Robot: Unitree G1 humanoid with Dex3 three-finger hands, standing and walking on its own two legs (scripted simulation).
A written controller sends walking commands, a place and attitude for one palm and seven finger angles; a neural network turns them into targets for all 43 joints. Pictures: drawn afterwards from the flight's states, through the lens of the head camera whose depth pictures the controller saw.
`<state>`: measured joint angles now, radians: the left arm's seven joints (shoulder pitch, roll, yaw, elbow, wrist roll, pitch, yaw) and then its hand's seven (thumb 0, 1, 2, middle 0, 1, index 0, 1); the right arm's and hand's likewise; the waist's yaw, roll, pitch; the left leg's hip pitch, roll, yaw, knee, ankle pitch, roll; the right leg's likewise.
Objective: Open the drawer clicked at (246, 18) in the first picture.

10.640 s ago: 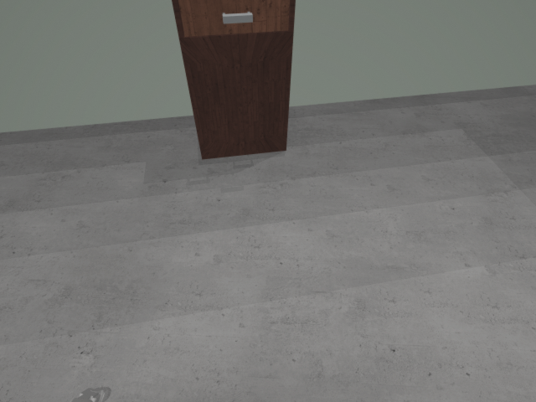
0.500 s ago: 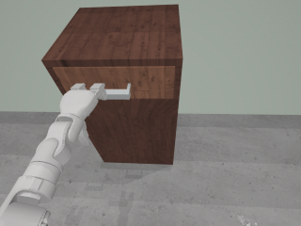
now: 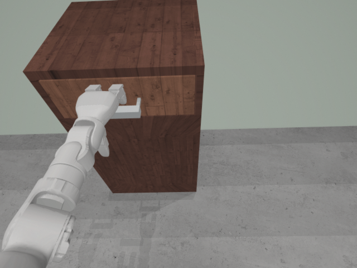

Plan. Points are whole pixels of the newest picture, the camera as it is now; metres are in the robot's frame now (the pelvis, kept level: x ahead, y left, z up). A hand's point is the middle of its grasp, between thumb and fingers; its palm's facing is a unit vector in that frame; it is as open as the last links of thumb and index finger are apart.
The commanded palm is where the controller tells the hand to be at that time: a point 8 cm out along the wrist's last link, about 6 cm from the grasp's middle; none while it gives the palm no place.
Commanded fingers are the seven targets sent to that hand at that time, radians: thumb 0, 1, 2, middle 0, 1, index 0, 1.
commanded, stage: move the hooked fingers above the handle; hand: left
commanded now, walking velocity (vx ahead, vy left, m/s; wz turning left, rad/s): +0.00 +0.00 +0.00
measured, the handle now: (121, 106) +0.56 +0.19 +0.00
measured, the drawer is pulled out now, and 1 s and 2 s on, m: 0.00 0.00 0.00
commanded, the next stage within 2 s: lower the fingers behind the handle in 1.40 s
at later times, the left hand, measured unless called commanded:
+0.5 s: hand (122, 104) +0.50 +0.16 +0.06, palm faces -0.02 -0.02 -1.00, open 13.8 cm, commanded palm +0.48 +0.18 +0.12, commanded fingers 0.00 -0.50 0.30 -0.30 -1.20 -0.30 -1.20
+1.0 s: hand (114, 107) +0.50 +0.19 +0.06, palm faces -0.05 +0.00 -1.00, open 13.8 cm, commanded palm +0.49 +0.19 +0.12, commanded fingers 0.00 -0.50 0.30 -0.30 -1.20 -0.30 -1.20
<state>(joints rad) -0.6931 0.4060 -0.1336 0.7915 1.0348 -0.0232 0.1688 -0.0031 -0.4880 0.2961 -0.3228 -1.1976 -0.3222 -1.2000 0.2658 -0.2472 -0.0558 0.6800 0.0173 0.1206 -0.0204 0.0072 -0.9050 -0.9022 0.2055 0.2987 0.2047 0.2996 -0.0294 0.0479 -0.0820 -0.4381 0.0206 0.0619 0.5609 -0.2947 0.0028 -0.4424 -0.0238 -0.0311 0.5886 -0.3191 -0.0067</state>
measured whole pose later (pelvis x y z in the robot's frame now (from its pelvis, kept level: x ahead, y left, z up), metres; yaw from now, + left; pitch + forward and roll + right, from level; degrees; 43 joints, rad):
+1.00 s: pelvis +0.00 +0.01 -0.01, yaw -1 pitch +16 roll +0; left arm -0.93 0.43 -0.11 1.09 1.06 0.04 0.23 0.00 -0.49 0.30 -0.32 -1.20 -0.32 -1.20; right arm 0.34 -0.26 -0.06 0.70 0.00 0.10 -0.01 0.00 -0.90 -0.90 0.21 0.30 0.21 0.30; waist -0.11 0.05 -0.11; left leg -0.58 0.03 0.06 0.63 -0.32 0.01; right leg -0.57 -0.01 -0.03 0.62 -0.32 0.00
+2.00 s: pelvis +0.00 +0.00 -0.01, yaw -1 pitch +18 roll +0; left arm -0.89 0.43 -0.08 1.11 1.09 -0.01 0.30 0.00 -0.49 0.30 -0.32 -1.20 -0.32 -1.20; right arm 0.36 -0.26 -0.07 0.72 -0.01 0.10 -0.01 0.00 -0.90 -0.90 0.21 0.30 0.21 0.30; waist -0.13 0.05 -0.13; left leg -0.66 0.04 0.06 0.69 -0.35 0.01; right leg -0.64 -0.01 -0.03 0.68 -0.34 0.00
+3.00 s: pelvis -0.03 +0.01 -0.03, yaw -1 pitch +22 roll -1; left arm -1.02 0.43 -0.10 1.20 1.10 0.07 0.36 0.00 -0.49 0.30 -0.32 -1.20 -0.27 -1.31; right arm 0.38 -0.25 -0.04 0.70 -0.01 0.08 -0.02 0.00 -0.90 -0.90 0.21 0.30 0.21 0.30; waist -0.17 0.05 -0.14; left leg -0.85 0.04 0.06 0.84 -0.37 0.02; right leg -0.83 -0.01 -0.02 0.81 -0.36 0.01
